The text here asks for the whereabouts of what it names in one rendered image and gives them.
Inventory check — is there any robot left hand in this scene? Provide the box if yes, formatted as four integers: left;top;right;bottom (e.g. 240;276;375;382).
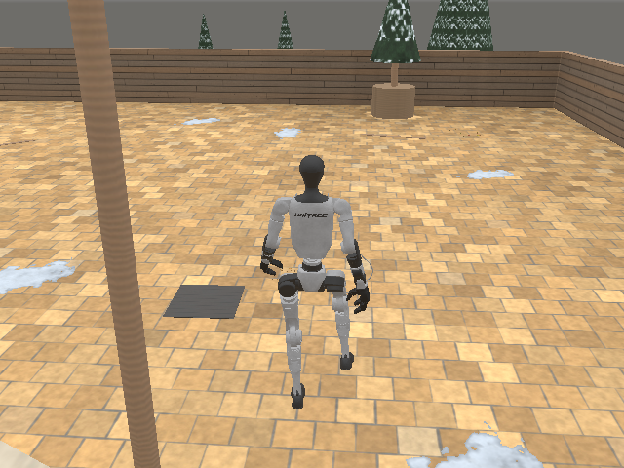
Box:
260;258;283;276

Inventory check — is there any right robot forearm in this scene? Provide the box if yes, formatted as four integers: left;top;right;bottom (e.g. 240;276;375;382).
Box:
346;239;368;289

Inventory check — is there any left robot shin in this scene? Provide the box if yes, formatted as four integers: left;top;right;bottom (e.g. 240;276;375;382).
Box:
286;330;301;396

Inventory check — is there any robot left upper arm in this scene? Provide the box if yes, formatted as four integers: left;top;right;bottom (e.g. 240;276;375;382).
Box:
265;197;292;249

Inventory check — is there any humanoid robot torso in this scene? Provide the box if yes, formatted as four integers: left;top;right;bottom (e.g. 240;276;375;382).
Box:
289;193;334;293

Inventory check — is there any robot right hand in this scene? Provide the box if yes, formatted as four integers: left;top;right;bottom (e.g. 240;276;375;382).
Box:
346;286;370;314

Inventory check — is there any left robot forearm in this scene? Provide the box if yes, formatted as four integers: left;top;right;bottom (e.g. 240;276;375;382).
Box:
261;234;276;264

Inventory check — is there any robot right upper arm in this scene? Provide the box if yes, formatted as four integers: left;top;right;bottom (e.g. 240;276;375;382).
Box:
332;198;356;254

